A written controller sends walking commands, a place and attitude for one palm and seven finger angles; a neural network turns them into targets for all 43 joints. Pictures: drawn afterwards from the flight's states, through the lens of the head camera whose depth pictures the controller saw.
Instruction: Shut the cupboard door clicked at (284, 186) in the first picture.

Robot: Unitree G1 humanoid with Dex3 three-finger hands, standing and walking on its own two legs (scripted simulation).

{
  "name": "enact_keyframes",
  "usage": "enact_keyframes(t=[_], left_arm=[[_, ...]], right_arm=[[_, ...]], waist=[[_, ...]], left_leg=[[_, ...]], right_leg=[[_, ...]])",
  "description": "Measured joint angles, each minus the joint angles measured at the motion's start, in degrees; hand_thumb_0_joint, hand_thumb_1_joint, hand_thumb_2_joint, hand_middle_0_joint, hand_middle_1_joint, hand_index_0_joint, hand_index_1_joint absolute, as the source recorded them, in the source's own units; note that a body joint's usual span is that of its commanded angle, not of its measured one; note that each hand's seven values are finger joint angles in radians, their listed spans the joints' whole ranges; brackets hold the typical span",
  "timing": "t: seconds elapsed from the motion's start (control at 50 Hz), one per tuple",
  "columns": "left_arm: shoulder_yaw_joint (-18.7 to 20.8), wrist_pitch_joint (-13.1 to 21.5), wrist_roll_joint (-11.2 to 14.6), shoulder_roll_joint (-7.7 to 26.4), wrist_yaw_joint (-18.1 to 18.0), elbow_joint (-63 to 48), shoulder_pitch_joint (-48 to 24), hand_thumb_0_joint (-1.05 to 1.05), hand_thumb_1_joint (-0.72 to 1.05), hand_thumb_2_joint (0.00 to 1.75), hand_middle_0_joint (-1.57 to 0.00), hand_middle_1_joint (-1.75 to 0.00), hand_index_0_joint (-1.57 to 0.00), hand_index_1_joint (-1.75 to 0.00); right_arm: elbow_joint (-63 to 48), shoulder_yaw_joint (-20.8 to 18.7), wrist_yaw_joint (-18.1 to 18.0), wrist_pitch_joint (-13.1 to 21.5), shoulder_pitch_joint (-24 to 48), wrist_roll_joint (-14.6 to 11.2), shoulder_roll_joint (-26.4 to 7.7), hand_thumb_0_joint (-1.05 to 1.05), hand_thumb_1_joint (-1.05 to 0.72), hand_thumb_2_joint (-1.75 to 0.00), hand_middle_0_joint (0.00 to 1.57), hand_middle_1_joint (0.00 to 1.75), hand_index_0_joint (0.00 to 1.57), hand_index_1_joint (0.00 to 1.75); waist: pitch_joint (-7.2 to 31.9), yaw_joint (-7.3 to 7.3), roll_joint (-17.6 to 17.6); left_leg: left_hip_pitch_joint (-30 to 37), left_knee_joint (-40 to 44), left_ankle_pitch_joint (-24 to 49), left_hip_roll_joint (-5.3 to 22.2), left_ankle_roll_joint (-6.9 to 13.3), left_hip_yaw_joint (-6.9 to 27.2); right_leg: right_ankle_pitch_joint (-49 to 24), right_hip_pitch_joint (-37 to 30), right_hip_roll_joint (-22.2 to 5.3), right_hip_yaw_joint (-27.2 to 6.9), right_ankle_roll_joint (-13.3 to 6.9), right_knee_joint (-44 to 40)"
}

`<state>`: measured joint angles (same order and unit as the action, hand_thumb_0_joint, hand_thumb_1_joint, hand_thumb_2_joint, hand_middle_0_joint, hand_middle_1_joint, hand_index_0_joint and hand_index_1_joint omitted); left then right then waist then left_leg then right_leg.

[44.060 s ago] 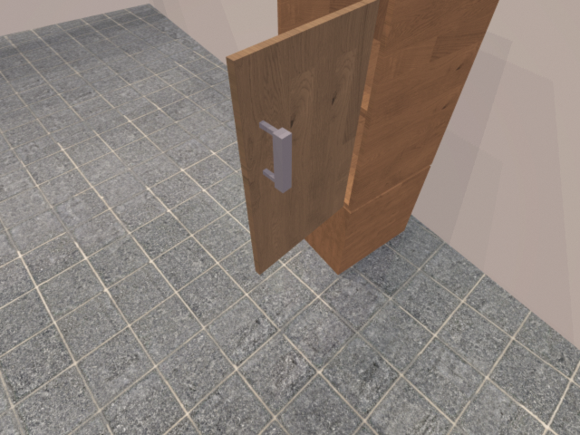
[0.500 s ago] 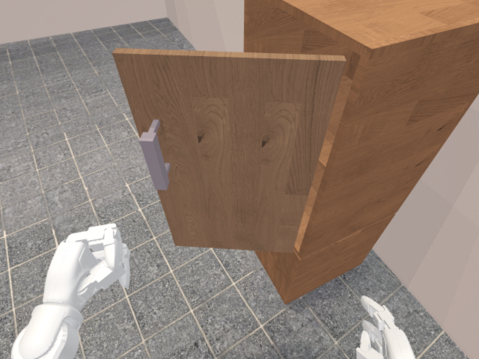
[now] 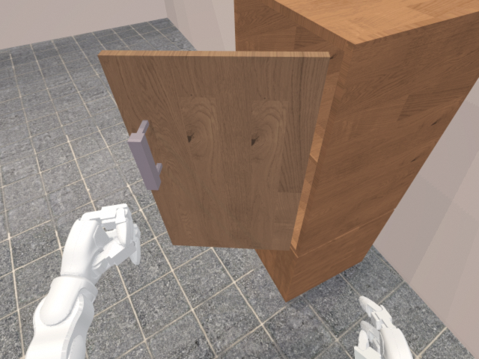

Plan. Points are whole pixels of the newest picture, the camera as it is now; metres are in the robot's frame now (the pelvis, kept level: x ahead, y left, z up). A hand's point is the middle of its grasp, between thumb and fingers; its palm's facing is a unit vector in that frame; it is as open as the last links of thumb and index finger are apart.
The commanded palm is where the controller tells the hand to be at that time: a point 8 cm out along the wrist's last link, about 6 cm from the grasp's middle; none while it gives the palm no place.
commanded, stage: bring the fist close to the handle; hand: left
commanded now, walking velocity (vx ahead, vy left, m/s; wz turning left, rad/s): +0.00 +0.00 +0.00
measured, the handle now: (149, 155) +0.46 +0.21 +0.09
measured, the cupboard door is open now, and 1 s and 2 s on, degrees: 60 60 48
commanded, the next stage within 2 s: push the door shut along its arc in 1.10 s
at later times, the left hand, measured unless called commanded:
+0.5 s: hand (140, 213) +0.32 +0.18 +0.10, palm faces +0.01 -1.00 -0.02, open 3.1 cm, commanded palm +0.30 +0.23 +0.10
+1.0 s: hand (151, 196) +0.36 +0.18 +0.09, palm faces +0.01 -1.00 -0.01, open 3.1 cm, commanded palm +0.33 +0.23 +0.10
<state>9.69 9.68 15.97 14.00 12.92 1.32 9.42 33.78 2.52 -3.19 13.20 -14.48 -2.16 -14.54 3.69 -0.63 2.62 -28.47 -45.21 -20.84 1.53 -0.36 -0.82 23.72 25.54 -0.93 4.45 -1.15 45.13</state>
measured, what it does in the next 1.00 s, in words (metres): stands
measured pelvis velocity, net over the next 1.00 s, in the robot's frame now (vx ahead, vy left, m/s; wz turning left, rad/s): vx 0.00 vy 0.01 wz -0.03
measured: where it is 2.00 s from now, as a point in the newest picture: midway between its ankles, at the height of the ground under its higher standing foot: outside the picture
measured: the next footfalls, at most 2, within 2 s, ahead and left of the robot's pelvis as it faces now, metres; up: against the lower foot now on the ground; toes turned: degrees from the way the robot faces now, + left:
none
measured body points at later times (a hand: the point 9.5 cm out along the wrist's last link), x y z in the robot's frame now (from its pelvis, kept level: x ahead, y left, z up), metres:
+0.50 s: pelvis +0.00 +0.01 +0.00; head +0.02 +0.00 +0.45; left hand +0.31 +0.24 +0.10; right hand +0.16 -0.23 -0.09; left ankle +0.03 +0.12 -0.71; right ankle +0.00 -0.10 -0.71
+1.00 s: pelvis +0.00 +0.01 +0.00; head +0.03 +0.00 +0.45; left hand +0.35 +0.23 +0.09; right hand +0.12 -0.24 -0.10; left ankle +0.03 +0.12 -0.71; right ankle +0.00 -0.10 -0.71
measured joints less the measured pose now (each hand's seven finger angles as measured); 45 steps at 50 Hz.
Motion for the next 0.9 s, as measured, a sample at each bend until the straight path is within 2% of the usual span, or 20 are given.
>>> enact_keyframes(t=[0.18,0.62,0.74,0.9], left_arm=[[2.12,0.54,0.15,0.36,-0.03,4.50,-3.48,0.02,0.90,0.90,-1.30,-1.50,-1.30,-1.50],[-0.12,1.03,-2.72,-0.60,-3.25,16.41,-17.58,0.01,0.90,0.90,-1.30,-1.50,-1.30,-1.50],[1.19,1.37,-3.30,0.18,-3.58,22.66,-23.03,0.02,0.90,0.90,-1.30,-1.50,-1.30,-1.50],[1.75,2.86,-2.96,0.09,-3.18,23.66,-22.85,0.01,0.90,0.90,-1.30,-1.50,-1.30,-1.50]], right_arm=[[0.25,-0.74,0.30,-1.39,-0.83,-0.03,-0.51,0.01,-0.90,-0.90,0.21,0.30,0.20,0.30],[1.87,-0.49,0.66,-4.28,0.37,0.03,0.26,0.01,-0.90,-0.90,0.21,0.30,0.20,0.30],[2.47,-0.45,0.73,-5.51,0.24,0.19,0.32,0.01,-0.90,-0.90,0.21,0.30,0.21,0.30],[2.27,-1.35,1.24,-6.74,-1.62,-0.03,-0.37,0.01,-0.90,-0.90,0.21,0.30,0.20,0.30]], waist=[[0.08,0.32,-0.61],[-0.58,0.87,-0.77],[-0.71,1.47,-1.16],[-0.21,1.75,-0.92]], left_leg=[[0.87,1.17,0.12,0.06,0.03,-0.70],[0.14,1.53,0.58,-0.46,0.83,-1.14],[-0.51,1.61,0.80,-0.32,0.87,-1.43],[-0.37,2.08,0.74,-0.21,1.01,-2.00]], right_leg=[[-0.19,-0.43,0.08,-0.70,0.08,-0.80],[-1.03,0.21,-0.41,-1.16,0.80,-1.52],[-1.35,1.04,-0.28,-1.46,0.79,-1.55],[-1.52,1.14,-0.15,-2.06,0.95,-2.00]])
